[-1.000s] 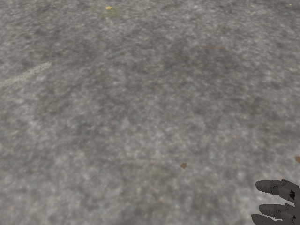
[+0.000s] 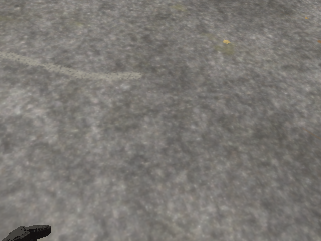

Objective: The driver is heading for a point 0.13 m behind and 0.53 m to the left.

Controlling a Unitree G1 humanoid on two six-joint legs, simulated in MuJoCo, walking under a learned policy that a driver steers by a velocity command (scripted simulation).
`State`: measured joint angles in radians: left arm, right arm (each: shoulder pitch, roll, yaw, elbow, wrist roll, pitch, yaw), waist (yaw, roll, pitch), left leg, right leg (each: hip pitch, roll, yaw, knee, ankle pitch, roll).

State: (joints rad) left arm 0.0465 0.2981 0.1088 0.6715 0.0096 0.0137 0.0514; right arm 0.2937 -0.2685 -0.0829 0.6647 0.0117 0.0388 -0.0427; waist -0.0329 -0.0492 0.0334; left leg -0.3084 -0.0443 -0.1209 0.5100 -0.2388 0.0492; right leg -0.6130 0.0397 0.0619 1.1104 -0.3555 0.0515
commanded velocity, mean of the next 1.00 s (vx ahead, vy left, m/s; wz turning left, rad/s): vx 0.28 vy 0.00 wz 0.96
